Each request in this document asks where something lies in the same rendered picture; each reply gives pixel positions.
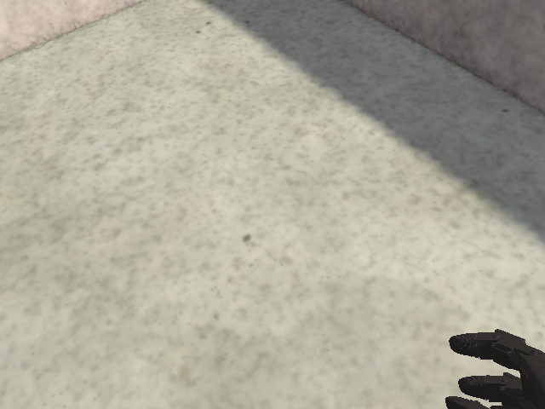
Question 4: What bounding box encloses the robot right hand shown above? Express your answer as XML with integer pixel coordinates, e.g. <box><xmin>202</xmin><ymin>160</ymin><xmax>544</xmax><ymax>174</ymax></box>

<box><xmin>445</xmin><ymin>329</ymin><xmax>545</xmax><ymax>409</ymax></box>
